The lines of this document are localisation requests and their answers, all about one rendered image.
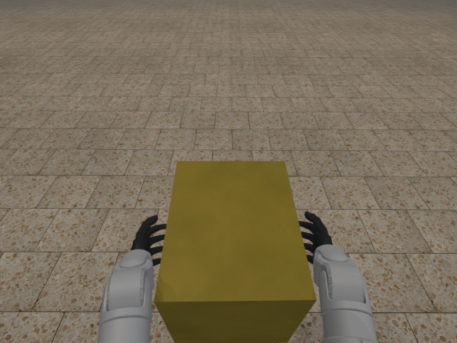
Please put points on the robot left hand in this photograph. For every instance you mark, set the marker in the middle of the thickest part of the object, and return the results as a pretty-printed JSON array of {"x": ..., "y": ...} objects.
[{"x": 142, "y": 240}]

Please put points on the right robot forearm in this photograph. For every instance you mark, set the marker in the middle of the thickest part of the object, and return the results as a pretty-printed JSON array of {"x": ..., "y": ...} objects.
[{"x": 344, "y": 300}]

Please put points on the left robot forearm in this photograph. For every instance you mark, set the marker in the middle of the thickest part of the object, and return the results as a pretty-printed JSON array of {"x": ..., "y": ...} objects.
[{"x": 127, "y": 300}]

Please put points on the carton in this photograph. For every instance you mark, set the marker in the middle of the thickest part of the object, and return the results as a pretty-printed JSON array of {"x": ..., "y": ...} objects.
[{"x": 233, "y": 266}]

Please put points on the robot right hand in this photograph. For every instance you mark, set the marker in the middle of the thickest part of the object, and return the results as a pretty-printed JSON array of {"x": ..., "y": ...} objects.
[{"x": 320, "y": 234}]

